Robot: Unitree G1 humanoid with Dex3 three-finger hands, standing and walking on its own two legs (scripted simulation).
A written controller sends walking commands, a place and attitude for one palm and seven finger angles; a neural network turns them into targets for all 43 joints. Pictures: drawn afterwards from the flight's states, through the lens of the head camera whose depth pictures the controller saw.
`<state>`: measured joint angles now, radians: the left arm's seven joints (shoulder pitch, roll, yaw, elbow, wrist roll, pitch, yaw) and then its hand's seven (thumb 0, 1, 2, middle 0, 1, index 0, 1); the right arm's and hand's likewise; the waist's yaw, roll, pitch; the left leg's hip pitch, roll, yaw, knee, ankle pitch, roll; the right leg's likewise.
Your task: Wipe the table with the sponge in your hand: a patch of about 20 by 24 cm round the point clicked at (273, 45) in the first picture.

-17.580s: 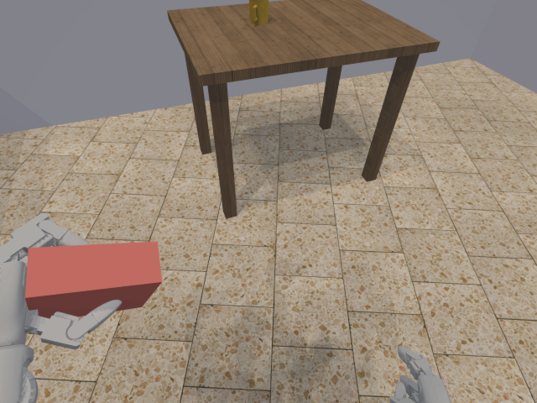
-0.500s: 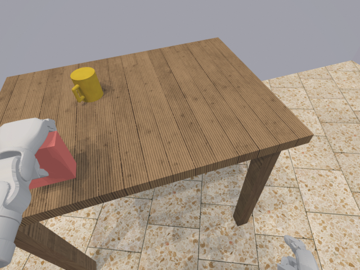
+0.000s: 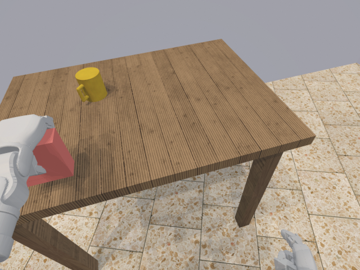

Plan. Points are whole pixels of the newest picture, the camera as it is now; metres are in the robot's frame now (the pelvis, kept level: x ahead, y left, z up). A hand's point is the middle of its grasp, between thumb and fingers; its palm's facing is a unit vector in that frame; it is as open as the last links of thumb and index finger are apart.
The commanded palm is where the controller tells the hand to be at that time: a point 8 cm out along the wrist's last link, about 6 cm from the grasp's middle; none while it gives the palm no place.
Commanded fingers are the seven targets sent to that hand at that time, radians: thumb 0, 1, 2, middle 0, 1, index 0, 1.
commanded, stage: lower the sponge onto the table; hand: left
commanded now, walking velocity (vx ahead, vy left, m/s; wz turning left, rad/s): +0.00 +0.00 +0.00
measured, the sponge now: (41, 164) +0.29 +0.37 +0.08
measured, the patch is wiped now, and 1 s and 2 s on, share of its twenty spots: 0.00 0.00 0.05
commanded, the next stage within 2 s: wipe forward along the first lane in 1.46 s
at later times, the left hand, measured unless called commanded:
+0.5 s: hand (34, 149) +0.30 +0.37 +0.12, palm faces -0.06 +0.01 -1.00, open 9.4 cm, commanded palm +0.28 +0.37 +0.18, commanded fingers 0.00 0.10 1.30 -1.20 -1.60 -1.20 -1.60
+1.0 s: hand (34, 159) +0.29 +0.38 +0.09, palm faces -0.09 +0.00 -1.00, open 9.4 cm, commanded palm +0.28 +0.38 +0.16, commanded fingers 0.00 0.10 1.30 -1.20 -1.60 -1.20 -1.60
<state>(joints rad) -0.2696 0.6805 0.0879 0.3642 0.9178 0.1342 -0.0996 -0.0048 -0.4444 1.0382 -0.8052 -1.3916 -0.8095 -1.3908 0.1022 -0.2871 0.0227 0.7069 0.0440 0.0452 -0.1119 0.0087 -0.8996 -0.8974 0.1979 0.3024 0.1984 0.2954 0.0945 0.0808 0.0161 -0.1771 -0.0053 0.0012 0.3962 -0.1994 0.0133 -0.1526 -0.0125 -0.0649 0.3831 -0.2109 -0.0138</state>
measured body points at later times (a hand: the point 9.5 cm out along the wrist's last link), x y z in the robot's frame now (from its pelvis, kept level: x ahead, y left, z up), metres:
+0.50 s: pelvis +0.00 +0.00 +0.00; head +0.01 -0.03 +0.45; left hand +0.30 +0.37 +0.17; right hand +0.19 -0.24 -0.11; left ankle +0.01 +0.11 -0.74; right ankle +0.00 -0.11 -0.74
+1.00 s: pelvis +0.01 +0.01 +0.00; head +0.02 -0.02 +0.45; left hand +0.29 +0.38 +0.15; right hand +0.19 -0.24 -0.11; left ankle +0.01 +0.11 -0.74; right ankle +0.00 -0.11 -0.74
